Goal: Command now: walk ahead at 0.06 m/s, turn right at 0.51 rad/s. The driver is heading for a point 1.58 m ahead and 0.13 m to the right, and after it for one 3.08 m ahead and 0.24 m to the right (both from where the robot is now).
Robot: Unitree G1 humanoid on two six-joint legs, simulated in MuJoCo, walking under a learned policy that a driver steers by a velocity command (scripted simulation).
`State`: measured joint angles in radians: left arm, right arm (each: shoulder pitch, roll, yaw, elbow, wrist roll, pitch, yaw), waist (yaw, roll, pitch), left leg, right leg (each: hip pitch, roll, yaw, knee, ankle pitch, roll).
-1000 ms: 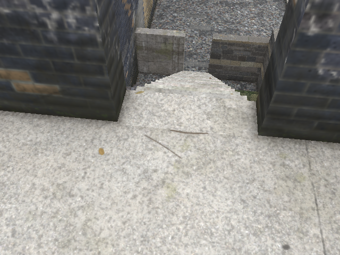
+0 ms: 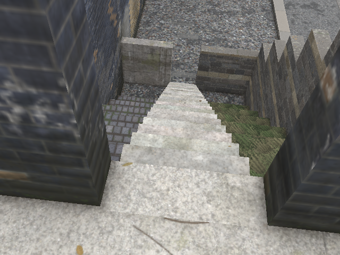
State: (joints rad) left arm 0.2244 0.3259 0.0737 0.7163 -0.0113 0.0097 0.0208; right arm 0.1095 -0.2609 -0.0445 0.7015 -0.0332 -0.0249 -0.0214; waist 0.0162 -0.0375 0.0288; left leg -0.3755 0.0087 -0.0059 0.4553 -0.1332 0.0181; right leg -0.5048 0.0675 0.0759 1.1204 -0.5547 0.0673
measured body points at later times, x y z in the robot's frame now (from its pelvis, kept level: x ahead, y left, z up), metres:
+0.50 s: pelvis -0.01 -0.04 +0.00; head +0.01 -0.08 +0.45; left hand +0.21 +0.19 -0.07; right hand +0.06 -0.35 -0.12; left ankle +0.03 +0.11 -0.67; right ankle -0.01 -0.13 -0.74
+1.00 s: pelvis -0.01 +0.00 +0.00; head +0.00 +0.00 +0.45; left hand +0.16 +0.23 -0.12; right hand +0.05 -0.27 -0.12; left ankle +0.02 +0.11 -0.74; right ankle -0.01 -0.13 -0.74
